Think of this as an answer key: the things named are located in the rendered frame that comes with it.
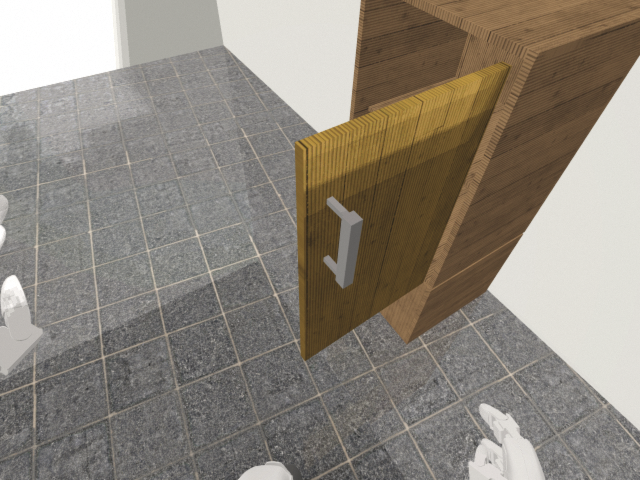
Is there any robot left shin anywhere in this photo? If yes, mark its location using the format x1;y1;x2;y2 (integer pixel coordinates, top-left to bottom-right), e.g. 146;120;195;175
265;461;291;475

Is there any robot left hand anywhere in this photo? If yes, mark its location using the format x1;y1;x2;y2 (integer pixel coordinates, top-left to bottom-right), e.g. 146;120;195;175
0;195;43;376

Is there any robot right hand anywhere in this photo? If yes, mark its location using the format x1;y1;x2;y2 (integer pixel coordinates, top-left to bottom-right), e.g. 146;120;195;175
469;403;545;480

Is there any handle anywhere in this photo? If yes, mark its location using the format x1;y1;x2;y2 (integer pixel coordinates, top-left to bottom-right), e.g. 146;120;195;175
323;196;363;289

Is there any cupboard door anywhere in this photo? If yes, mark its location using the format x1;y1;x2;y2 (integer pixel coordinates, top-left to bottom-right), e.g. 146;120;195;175
295;61;512;361

